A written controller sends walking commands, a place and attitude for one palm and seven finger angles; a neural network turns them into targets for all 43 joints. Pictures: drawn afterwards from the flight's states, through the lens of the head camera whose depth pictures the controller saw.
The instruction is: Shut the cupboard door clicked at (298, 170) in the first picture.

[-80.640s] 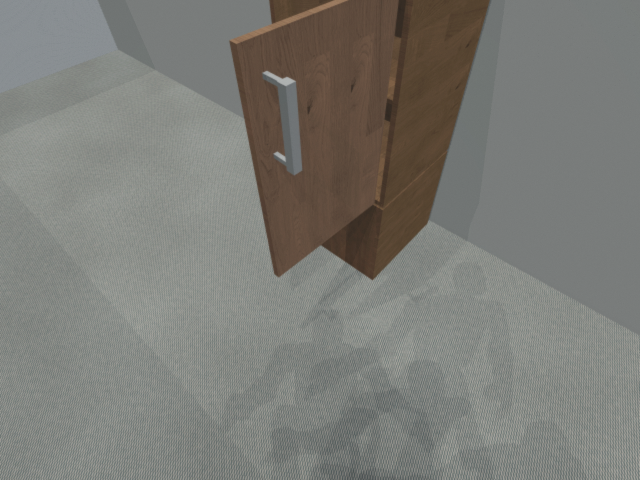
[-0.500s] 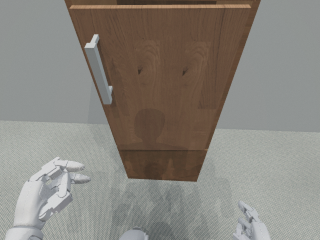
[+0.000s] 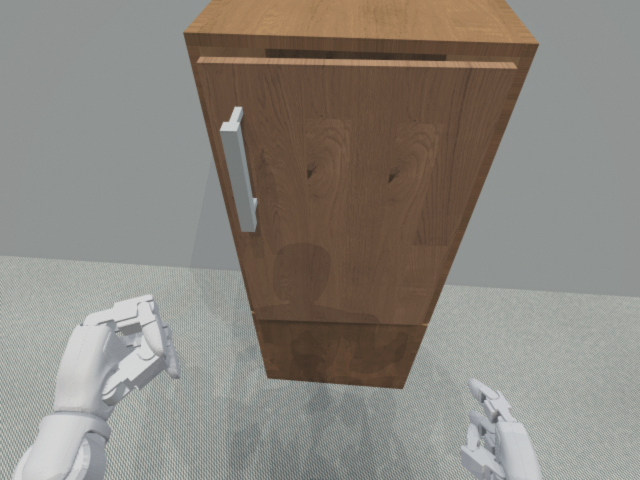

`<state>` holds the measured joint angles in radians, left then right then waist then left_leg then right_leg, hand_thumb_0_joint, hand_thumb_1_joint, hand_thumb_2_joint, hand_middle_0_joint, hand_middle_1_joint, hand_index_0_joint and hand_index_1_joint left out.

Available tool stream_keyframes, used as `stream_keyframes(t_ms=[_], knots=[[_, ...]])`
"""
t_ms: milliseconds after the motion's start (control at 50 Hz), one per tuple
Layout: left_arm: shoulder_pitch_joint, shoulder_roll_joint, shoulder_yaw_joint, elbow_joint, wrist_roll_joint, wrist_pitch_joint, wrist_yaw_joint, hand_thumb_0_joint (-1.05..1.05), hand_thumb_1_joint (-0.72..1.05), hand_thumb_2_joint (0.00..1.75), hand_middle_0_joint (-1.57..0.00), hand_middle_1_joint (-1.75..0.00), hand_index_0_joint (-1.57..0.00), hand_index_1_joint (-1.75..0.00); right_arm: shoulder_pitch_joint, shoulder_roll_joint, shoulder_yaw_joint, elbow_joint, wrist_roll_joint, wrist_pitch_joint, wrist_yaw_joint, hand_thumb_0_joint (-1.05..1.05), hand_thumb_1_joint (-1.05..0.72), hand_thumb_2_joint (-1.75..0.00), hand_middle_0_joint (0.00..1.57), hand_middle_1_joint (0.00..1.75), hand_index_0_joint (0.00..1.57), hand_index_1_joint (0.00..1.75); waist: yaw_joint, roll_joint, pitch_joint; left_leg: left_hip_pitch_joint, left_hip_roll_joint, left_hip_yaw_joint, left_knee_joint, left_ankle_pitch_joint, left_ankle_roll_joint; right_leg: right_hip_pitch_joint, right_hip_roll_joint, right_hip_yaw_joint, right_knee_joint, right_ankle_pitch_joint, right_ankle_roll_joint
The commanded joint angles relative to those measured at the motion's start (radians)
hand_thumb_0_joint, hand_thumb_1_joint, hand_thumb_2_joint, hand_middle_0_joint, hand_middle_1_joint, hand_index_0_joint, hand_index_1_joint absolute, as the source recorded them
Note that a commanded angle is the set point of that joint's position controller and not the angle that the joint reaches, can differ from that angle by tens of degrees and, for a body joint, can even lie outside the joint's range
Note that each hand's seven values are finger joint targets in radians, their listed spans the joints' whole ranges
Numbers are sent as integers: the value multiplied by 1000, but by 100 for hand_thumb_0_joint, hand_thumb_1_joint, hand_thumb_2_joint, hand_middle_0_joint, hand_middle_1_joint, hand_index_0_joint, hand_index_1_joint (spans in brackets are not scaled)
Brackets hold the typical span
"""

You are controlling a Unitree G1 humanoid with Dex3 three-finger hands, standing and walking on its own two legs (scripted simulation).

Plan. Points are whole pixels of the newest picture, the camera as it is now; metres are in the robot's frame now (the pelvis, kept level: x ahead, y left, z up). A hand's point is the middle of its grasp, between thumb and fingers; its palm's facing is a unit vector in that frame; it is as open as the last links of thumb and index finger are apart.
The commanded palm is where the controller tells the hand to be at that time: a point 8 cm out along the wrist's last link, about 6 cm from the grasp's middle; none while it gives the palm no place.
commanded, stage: raise the hand and make a fist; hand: left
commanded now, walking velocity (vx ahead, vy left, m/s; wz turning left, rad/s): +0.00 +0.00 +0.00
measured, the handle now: (243, 173) +0.48 +0.16 +0.14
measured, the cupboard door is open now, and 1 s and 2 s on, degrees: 2 2 2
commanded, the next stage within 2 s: bring the fist close to the handle in 0.62 s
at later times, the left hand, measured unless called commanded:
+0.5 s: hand (165, 332) +0.23 +0.18 +0.14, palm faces +0.08 -1.00 -0.05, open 3.1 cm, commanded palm +0.20 +0.23 +0.14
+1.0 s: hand (195, 293) +0.27 +0.16 +0.14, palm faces +0.05 -1.00 -0.04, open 3.1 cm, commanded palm +0.25 +0.21 +0.14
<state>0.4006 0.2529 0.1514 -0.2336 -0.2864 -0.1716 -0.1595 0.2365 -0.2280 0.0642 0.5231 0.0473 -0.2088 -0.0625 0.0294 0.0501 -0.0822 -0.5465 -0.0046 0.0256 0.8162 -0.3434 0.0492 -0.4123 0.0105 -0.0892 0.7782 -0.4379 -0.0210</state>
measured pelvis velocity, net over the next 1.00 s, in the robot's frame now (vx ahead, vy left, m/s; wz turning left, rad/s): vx -0.01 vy -0.02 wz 0.00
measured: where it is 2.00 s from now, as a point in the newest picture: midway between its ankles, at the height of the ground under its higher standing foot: outside the picture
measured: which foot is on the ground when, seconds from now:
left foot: down 0.00-1.00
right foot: down 0.00-1.00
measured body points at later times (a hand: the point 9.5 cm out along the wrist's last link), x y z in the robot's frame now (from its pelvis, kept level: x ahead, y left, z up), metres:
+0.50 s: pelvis +0.00 -0.01 +0.02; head -0.02 -0.02 +0.47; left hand +0.22 +0.23 +0.14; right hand +0.17 -0.24 -0.05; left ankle +0.05 +0.08 -0.71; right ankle -0.02 -0.11 -0.71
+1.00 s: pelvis -0.01 -0.02 +0.02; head -0.02 -0.04 +0.47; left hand +0.26 +0.21 +0.15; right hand +0.17 -0.25 -0.06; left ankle +0.05 +0.08 -0.71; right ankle -0.02 -0.11 -0.71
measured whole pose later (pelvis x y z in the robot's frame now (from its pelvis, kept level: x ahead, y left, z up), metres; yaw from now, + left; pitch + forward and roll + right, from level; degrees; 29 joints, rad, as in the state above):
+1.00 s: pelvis -0.01 -0.02 +0.02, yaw +0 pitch +0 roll +0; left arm 0.07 0.25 0.17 -0.01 -0.27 -0.03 -0.15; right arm 0.22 -0.25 0.06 0.63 0.05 -0.21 -0.08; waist 0.03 0.05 -0.03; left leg -0.38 0.00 0.02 0.64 -0.26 0.02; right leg -0.27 0.03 -0.09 0.63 -0.37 -0.05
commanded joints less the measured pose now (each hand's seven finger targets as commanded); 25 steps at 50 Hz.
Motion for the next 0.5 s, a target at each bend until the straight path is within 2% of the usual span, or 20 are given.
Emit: stream_keyframes(t_ms=[0,40,60,100,120,140,160,180,200,220,240,280,300,340,380,420,440,460,480], knots=[[-160,124,82,-225,-10,-15,7,0,90,90,-130,-150,-130,-150,-73,-129,-50,-143,1,-64,-14,0,-90,-90,20,30,20,30,-6,10,-88,227,29,-107,-207,69,-25,-45,20,20,-161,145,-2],[-180,152,109,-224,-10,2,9,0,90,90,-130,-150,-130,-150,-78,-133,-48,-134,0,-67,-14,0,-90,-90,20,30,20,30,-1,6,-105,241,26,-100,-212,82,-23,-17,18,26,-179,155,-1],[-193,133,90,-223,-8,12,5,0,90,90,-130,-150,-130,-150,-87,-126,-45,-135,3,-69,-14,0,-90,-90,20,30,20,30,-3,21,-96,251,25,-95,-217,90,-23,-17,16,27,-186,160,-1],[-223,130,92,-211,-14,31,3,0,90,90,-130,-150,-130,-150,-93,-126,-42,-126,5,-74,-14,0,-90,-90,20,30,20,30,-3,4,-82,264,26,-100,-238,74,-26,-12,17,23,-203,148,0],[-237,130,92,-211,-14,38,0,0,90,90,-130,-150,-130,-150,-99,-127,-41,-123,6,-77,-15,0,-90,-90,20,30,20,30,0,9,-76,269,25,-100,-246,72,-26,-4,16,24,-210,146,-1],[-238,147,105,-205,-12,48,4,0,90,90,-130,-150,-130,-150,-97,-131,-43,-117,6,-78,-15,0,-90,-90,20,30,20,30,-1,-12,-82,273,24,-96,-245,83,-21,10,15,30,-222,151,1],[-251,132,92,-206,-12,59,1,0,90,90,-130,-150,-130,-150,-103,-128,-41,-117,6,-81,-15,0,-90,-90,20,30,20,30,2,-9,-80,279,23,-95,-253,94,-22,17,13,27,-226,162,1],[-270,140,99,-214,-13,68,0,0,90,90,-130,-150,-130,-150,-106,-128,-42,-115,8,-82,-15,0,-90,-90,20,30,20,30,3,12,-86,293,22,-91,-258,97,-22,20,12,29,-234,165,2],[-284,145,104,-208,-16,81,0,0,90,90,-130,-150,-130,-150,-108,-128,-40,-112,8,-83,-17,0,-90,-90,20,30,20,30,4,2,-79,298,21,-92,-264,97,-22,23,12,29,-242,167,2],[-264,128,96,-182,-15,92,-3,0,90,90,-130,-150,-130,-150,-110,-126,-40,-109,9,-84,-17,0,-90,-90,20,30,20,30,6,0,-57,298,20,-89,-270,98,-24,25,13,29,-248,167,1],[-236,135,108,-156,-17,100,-4,0,90,90,-130,-150,-130,-150,-107,-130,-42,-105,8,-84,-17,0,-90,-90,20,30,20,30,7,-37,-53,291,20,-86,-267,112,-20,36,11,33,-258,178,4],[-228,121,103,-159,-19,111,-8,0,90,90,-130,-150,-130,-150,-109,-127,-44,-109,9,-82,-14,0,-90,-90,20,30,20,30,11,-41,-58,301,15,-76,-270,137,-21,46,8,34,-263,205,6],[-234,122,101,-172,-15,112,-8,0,90,90,-130,-150,-130,-150,-111,-128,-45,-109,9,-81,-13,0,-90,-90,20,30,20,30,13,-22,-68,311,15,-71,-272,142,-22,51,9,35,-262,207,5],[-233,145,124,-178,-11,104,4,0,90,90,-130,-150,-130,-150,-111,-129,-46,-109,4,-81,-11,0,-90,-90,20,30,20,30,13,-38,-62,306,15,-68,-270,144,-19,58,7,42,-271,206,8],[-259,128,112,-198,-10,90,10,0,90,90,-130,-150,-130,-150,-116,-125,-48,-109,3,-81,-11,0,-90,-90,20,30,20,30,6,-29,-60,317,11,-62,-269,148,-18,53,6,44,-274,209,9],[-273,125,105,-207,-5,74,15,0,90,90,-130,-150,-130,-150,-114,-125,-48,-107,2,-81,-10,0,-90,-90,20,30,20,30,4,-2,-64,325,11,-60,-269,140,-20,47,8,45,-274,196,8],[-271,146,123,-214,-1,65,20,0,90,90,-130,-150,-130,-150,-112,-126,-50,-103,-1,-83,-10,0,-90,-90,20,30,20,30,6,-11,-66,321,12,-61,-265,146,-18,54,7,48,-275,202,8],[-276,136,108,-214,4,60,21,0,90,90,-130,-150,-130,-150,-116,-125,-48,-104,-1,-83,-9,0,-90,-90,20,30,20,30,5,11,-60,320,11,-59,-270,134,-19,50,4,48,-276,188,6],[-272,130,108,-202,1,57,21,0,90,90,-130,-150,-130,-150,-113,-123,-49,-102,-1,-83,-9,0,-90,-90,20,30,20,30,2,2,-53,321,10,-59,-270,126,-19,46,5,49,-280,181,7]])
